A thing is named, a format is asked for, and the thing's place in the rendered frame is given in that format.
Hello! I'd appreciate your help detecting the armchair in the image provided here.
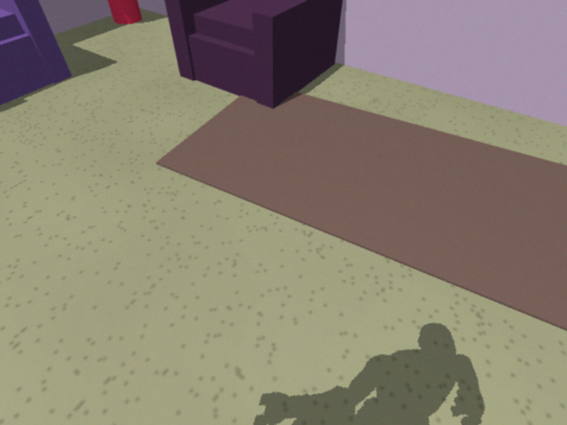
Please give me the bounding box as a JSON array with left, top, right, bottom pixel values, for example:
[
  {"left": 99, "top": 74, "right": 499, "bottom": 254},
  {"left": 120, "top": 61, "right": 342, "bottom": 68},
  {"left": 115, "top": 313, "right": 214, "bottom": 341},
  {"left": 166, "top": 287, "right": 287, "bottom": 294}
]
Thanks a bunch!
[
  {"left": 0, "top": 0, "right": 72, "bottom": 105},
  {"left": 165, "top": 0, "right": 343, "bottom": 109}
]

